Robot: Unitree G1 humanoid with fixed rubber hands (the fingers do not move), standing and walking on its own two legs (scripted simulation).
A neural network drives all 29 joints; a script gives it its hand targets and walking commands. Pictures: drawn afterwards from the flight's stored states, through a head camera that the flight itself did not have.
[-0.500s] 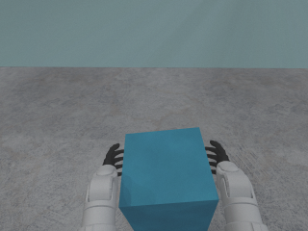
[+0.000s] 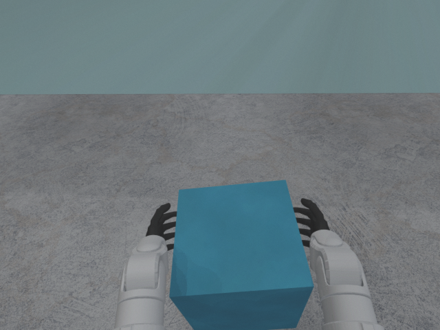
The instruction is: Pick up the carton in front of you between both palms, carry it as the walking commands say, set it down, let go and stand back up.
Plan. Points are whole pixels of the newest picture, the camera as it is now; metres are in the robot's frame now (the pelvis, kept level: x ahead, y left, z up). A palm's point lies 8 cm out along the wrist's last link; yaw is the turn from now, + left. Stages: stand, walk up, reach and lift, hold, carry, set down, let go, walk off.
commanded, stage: carry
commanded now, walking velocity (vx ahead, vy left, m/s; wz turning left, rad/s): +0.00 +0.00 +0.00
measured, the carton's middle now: (239, 261) +0.28 +0.00 -0.04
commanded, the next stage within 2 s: hold in 0.02 s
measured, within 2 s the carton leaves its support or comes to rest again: neither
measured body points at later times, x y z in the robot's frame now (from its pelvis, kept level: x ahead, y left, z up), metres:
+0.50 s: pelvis -0.01 +0.03 +0.01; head -0.06 +0.03 +0.45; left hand +0.30 +0.14 +0.04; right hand +0.26 -0.16 +0.04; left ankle +0.04 +0.14 -0.74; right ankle +0.01 -0.09 -0.74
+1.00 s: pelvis -0.03 +0.04 -0.02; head +0.06 +0.02 +0.42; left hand +0.34 +0.15 -0.05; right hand +0.31 -0.16 -0.05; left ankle +0.05 +0.14 -0.74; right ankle +0.01 -0.08 -0.74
